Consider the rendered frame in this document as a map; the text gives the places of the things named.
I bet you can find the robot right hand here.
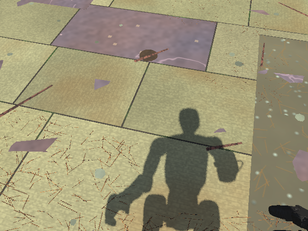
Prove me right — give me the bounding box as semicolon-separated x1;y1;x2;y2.
269;205;308;231

